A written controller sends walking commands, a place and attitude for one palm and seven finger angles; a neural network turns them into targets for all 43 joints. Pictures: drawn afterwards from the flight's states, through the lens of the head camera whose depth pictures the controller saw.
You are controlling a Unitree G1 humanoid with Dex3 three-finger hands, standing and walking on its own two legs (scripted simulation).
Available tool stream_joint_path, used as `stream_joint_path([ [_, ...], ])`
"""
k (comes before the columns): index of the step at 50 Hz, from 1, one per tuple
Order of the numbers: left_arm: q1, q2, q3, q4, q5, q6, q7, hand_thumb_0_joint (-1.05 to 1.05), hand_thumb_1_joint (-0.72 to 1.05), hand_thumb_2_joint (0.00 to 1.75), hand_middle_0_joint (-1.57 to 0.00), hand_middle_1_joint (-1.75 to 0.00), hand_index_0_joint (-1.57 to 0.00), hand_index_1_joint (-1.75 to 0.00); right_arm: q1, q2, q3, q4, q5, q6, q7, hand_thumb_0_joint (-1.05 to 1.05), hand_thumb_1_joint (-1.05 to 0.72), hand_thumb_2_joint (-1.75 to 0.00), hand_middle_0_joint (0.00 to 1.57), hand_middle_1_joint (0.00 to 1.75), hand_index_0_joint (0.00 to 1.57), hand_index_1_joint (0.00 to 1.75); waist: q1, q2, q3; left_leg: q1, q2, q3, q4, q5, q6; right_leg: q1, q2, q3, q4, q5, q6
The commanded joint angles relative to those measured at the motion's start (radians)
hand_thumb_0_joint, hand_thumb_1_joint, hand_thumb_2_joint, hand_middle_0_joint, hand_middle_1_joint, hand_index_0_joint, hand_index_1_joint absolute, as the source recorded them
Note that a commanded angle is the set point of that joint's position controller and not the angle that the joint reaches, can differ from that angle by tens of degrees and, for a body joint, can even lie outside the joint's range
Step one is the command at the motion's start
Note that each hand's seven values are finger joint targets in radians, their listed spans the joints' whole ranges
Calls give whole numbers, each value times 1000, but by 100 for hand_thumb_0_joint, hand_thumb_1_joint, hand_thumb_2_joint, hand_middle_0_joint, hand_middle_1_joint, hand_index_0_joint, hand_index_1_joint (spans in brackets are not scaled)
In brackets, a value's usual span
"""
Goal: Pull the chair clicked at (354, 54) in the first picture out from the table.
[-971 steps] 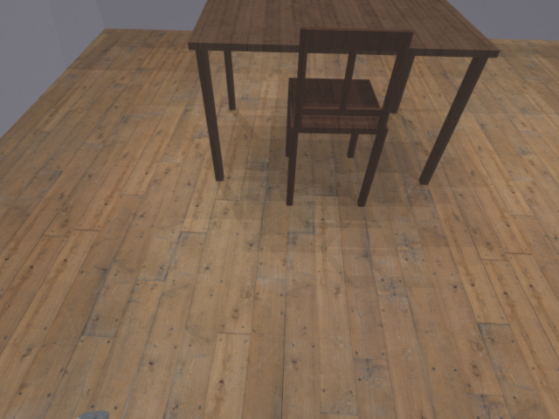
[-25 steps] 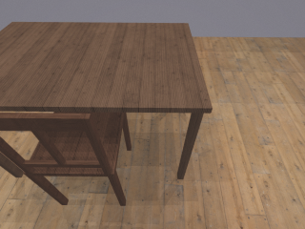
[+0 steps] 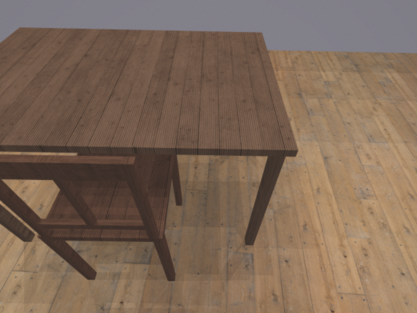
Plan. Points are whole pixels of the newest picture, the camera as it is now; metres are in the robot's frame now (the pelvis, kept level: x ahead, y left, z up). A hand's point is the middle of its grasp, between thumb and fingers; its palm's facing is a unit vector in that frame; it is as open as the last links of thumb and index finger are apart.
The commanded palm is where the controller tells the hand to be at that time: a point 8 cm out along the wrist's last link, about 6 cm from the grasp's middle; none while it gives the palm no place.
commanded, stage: look again from close up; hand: left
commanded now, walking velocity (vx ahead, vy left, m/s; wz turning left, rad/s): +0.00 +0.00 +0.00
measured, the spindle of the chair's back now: (77, 202) +0.39 +0.37 -0.11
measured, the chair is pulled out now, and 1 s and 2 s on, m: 0.00 0.00 0.00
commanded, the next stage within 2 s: raise the hand toward the chair's back in 0.08 s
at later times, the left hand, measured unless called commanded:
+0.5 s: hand (147, 270) +0.20 +0.13 -0.02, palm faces +0.03 -1.00 +0.03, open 8.4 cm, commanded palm +0.12 +0.21 -0.07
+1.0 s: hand (132, 289) +0.18 +0.16 -0.06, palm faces +0.06 -1.00 -0.05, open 12.7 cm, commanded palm +0.14 +0.22 -0.05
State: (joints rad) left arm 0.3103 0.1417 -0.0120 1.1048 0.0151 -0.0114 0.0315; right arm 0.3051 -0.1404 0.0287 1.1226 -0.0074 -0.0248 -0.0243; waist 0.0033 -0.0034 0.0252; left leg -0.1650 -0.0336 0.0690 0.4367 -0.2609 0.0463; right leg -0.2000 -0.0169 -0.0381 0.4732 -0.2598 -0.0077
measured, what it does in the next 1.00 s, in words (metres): lowers itself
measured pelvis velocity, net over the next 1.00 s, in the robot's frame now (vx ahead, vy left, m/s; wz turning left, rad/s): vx -0.04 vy -0.04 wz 0.04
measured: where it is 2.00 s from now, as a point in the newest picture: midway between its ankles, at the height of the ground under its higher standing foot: outside the picture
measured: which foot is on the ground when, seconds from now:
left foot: down 0.00-1.00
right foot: down 0.00-1.00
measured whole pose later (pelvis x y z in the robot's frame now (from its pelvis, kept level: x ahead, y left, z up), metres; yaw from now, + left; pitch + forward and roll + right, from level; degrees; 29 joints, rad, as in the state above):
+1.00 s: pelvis -0.04 -0.04 -0.12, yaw +2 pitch +17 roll +0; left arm 0.37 0.23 0.22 -0.05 -0.31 -0.30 -0.28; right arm 0.22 -0.20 0.01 0.62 0.03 -0.26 -0.05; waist 0.01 0.03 -0.14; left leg -1.01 0.02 -0.01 1.27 -0.56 -0.02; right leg -1.01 0.00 -0.12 1.26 -0.55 -0.08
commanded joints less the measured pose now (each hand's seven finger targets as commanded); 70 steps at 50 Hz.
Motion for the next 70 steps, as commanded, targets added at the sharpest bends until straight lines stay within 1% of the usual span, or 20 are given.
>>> stream_joint_path([
  [1, 59, 91, 14, -18, -5, -19, 10, 0, 90, 90, -20, -30, -20, -30, 50, -99, -24, -15, -2, -21, -13, 0, -90, -90, 20, 30, 20, 30, -1, 9, 33, -31, 134, -123, -88, 173, 2, 8, -87, 93, -66, 152, -33],
  [8, 63, 85, 14, -8, -4, -16, 11, 0, 90, 90, -20, -30, -20, -30, 42, -93, -24, -5, -2, -19, -15, 0, -90, -90, 20, 30, 20, 30, -1, 6, 54, -35, 134, -125, -96, 153, 1, 2, -85, 95, -75, 139, -31],
  [9, 28, 224, 4, -90, 0, -23, 9, 0, 90, 90, -20, -30, -20, -30, -24, -174, -41, -113, -10, 0, -7, 0, -90, -90, 20, 30, 20, 30, -17, -5, 110, -37, 93, -156, -107, 162, -16, -71, -35, 90, -41, 26, -38],
  [10, -670, 359, 147, -1537, -197, -186, 48, 0, 88, 89, -20, -30, -20, -30, -33, -282, -40, -460, 42, -163, -61, 0, -90, -90, 20, 30, 20, 30, -143, 124, -342, 122, 42, -75, -53, 225, -6, -59, 43, -2, -19, 125, -11],
  [11, -263, 249, 73, -1387, -148, -108, 87, 0, 85, 88, -20, -29, -20, -29, -30, -220, -30, -432, 43, -265, -78, 0, -90, -90, 20, 30, 20, 30, -58, 246, -373, 233, 78, -66, -80, 362, -41, -74, 40, 5, 72, 23, -37],
  [12, 49, -12, -35, -1003, -136, 27, 103, 0, 83, 87, -19, -29, -19, -29, -71, -184, -37, -361, 46, -291, -75, 0, -90, -90, 20, 30, 20, 30, -67, 92, -114, 36, 104, -86, -85, 291, -49, -191, 30, -14, 112, -60, -27],
  [13, -10, -52, -88, -1149, -176, 13, 98, 0, 81, 86, -19, -29, -19, -29, -62, -221, -48, -412, 50, -305, -68, 0, -90, -90, 20, 30, 20, 30, -78, 42, -5, -62, 85, -128, -32, 206, -23, -196, 19, -41, 83, -49, -21],
  [14, 8, -66, -75, -1135, -163, -13, 87, 0, 78, 85, -19, -28, -19, -28, -85, -226, -53, -443, 44, -338, -69, 0, -90, -90, 20, 30, 20, 30, -93, -34, 55, -158, 70, -124, 29, 108, -12, -251, 22, -58, 77, -30, -21],
  [15, -7, 24, -1, -1167, -162, -72, 84, 0, 76, 84, -19, -28, -19, -28, -60, -256, -76, -456, 21, -367, -57, 0, -90, -90, 20, 30, 20, 30, -99, -76, -62, -194, 57, -137, 114, 62, -9, -282, 15, -58, 107, -23, -15],
  [18, 275, -48, 18, -1071, -180, -239, -13, 0, 69, 81, -18, -27, -18, -27, -84, -226, -117, -530, -14, -409, -7, 0, -90, -90, 20, 30, 20, 30, -12, -173, -188, -352, 46, -122, 313, 106, -30, -382, 16, -64, 282, 0, -14],
  [19, 401, -37, 71, -995, -205, -303, -64, 0, 67, 80, -18, -26, -18, -26, -92, -219, -126, -556, -8, -405, 17, 0, -90, -90, 20, 30, 20, 30, 35, -165, -194, -409, 32, -102, 359, 121, -45, -382, 13, -49, 333, 41, -23],
  [23, 378, 114, 236, -1048, -247, -624, -268, 0, 57, 76, -17, -25, -17, -25, -187, -229, -146, -648, -19, -369, 72, 0, -90, -90, 20, 30, 20, 30, 73, -74, -282, -689, 1, -66, 599, 45, -60, -484, -2, 41, 582, 143, -29],
  [25, 402, 151, 254, -1124, -234, -583, -285, 0, 53, 74, -16, -24, -16, -24, -220, -236, -150, -724, -8, -324, 74, 0, -90, -90, 20, 30, 20, 30, 109, 31, -319, -715, -8, -32, 603, -9, -48, -480, 6, 74, 591, 31, -46],
  [28, 259, 174, 265, -1312, -280, -493, -253, 0, 46, 71, -16, -23, -16, -23, -216, -223, -135, -790, 11, -288, 44, 0, -90, -90, 20, 30, 20, 30, 64, 50, -324, -765, -7, -43, 635, -159, -33, -527, 3, 126, 520, -231, -24],
  [32, 82, 183, 223, -1569, -287, -557, -225, 0, 36, 67, -15, -22, -15, -22, -135, -213, -119, -756, 5, -294, 6, 0, -90, -90, 20, 30, 20, 30, -19, 55, -427, -724, 21, -97, 745, -17, -17, -540, 10, 149, 565, 56, 10],
  [36, 2, 171, 170, -1444, -297, -576, -304, 0, 27, 63, -14, -20, -14, -20, -121, -227, -102, -676, 9, -320, -21, 0, -90, -90, 20, 30, 20, 30, -77, 7, -351, -801, 36, -117, 804, -94, -15, -641, 16, 144, 557, -52, 15],
  [39, 25, 210, 224, -1341, -324, -483, -360, 0, 20, 60, -13, -19, -13, -19, -143, -228, -91, -672, 30, -323, -41, 0, -90, -90, 20, 30, 20, 30, -38, -8, -368, -860, 36, -105, 796, -162, -17, -585, -2, 188, 503, -211, 18],
  [44, 112, 257, 358, -1334, -360, -332, -331, 0, 8, 55, -12, -17, -12, -17, -175, -198, -89, -694, 41, -306, -51, 0, -90, -90, 20, 30, 20, 30, 40, -62, -494, -843, 25, -113, 752, -113, -30, -408, -41, 219, 480, -134, 43],
  [55, 80, 213, 280, -1327, -331, -451, -271, 0, -17, 44, -9, -13, -9, -13, -155, -219, -96, -678, 31, -334, -42, 0, -90, -90, 20, 30, 20, 30, 13, -28, -365, -795, 28, -109, 681, -149, -29, -557, -4, 131, 497, -240, 4],
  [70, 36, 216, 254, -1364, -299, -414, -236, 0, -50, 30, -6, -8, -6, -8, -141, -244, -79, -702, 18, -290, -38, 0, -90, -90, 20, 30, 20, 30, -7, 79, -373, -616, 40, -149, 577, -83, -37, -622, 47, -21, 548, -123, -20],
])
